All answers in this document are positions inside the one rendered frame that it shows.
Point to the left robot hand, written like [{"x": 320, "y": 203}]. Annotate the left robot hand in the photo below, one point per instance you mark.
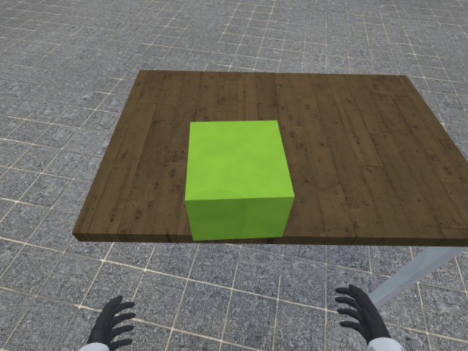
[{"x": 103, "y": 331}]

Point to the table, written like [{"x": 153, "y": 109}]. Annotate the table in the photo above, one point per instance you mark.
[{"x": 369, "y": 162}]

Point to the carton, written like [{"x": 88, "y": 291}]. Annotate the carton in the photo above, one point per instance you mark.
[{"x": 237, "y": 182}]

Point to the right robot hand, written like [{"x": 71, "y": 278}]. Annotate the right robot hand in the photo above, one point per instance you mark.
[{"x": 371, "y": 325}]

